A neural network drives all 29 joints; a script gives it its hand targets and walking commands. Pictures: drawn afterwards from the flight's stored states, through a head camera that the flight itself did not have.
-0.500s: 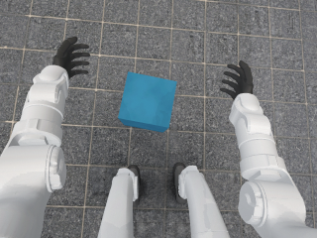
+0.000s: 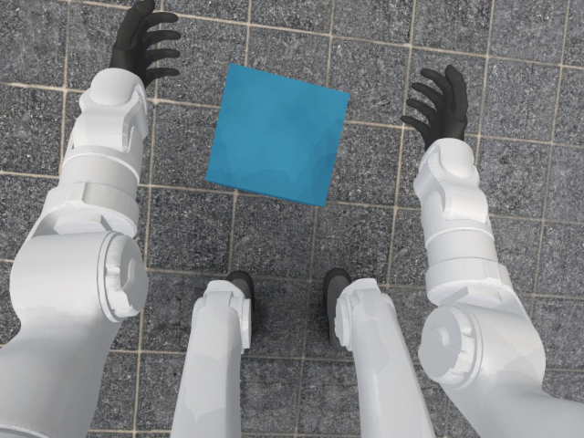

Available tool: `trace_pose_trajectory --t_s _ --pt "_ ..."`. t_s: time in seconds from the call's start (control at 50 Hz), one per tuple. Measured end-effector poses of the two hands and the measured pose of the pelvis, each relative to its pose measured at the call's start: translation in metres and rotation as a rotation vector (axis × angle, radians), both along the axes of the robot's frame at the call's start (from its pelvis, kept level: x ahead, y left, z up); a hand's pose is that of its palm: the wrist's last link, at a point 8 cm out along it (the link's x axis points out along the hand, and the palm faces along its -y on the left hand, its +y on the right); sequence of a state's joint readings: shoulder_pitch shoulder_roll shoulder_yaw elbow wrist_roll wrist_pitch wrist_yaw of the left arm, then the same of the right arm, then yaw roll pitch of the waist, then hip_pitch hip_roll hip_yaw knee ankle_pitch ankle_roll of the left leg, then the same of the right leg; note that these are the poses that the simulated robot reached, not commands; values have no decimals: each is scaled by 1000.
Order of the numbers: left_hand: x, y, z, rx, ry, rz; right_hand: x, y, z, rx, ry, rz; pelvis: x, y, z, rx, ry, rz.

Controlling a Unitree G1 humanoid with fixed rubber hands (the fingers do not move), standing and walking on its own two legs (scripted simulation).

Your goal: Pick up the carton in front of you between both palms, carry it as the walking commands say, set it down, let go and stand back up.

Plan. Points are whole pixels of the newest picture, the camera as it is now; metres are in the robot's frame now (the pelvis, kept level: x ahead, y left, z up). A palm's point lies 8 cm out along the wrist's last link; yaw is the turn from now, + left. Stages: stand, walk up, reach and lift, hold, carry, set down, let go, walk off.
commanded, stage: reach and lift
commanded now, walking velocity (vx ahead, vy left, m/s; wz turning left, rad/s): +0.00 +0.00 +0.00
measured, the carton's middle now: (275, 147) +0.49 +0.03 -0.46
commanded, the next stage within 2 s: none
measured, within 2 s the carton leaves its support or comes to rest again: leaves its support in 1.38 s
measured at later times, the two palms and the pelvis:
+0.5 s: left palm (179, 121) +0.51 +0.21 -0.36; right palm (384, 159) +0.47 -0.16 -0.36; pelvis -0.06 -0.02 -0.18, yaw -1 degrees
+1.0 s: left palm (193, 125) +0.51 +0.19 -0.38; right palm (376, 156) +0.47 -0.15 -0.37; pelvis -0.05 -0.02 -0.21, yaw -2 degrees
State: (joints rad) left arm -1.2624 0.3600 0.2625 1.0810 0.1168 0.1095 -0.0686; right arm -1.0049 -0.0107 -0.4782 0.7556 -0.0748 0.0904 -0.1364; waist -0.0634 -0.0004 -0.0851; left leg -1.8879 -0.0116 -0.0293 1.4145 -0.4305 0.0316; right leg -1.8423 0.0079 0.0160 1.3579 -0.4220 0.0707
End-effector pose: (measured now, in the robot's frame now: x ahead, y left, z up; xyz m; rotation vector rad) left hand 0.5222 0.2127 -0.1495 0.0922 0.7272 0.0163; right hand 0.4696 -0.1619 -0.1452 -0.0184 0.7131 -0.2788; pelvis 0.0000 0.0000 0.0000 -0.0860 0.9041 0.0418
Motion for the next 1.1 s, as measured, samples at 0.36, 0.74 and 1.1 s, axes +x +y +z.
trace_pose_trajectory --t_s 0.36,0.74,1.1 --pt "-9 -1 -163 16 -21 19 -6 -4 -165 22 18 17 -51 -21 -152 -3 -159 -15" --pt "-3 -21 -249 0 -12 -24 12 -5 -237 17 49 31 -47 -12 -210 -4 -262 -32" --pt "-11 -31 -230 5 6 -55 9 26 -226 62 41 80 -53 -17 -204 0 -260 -26"
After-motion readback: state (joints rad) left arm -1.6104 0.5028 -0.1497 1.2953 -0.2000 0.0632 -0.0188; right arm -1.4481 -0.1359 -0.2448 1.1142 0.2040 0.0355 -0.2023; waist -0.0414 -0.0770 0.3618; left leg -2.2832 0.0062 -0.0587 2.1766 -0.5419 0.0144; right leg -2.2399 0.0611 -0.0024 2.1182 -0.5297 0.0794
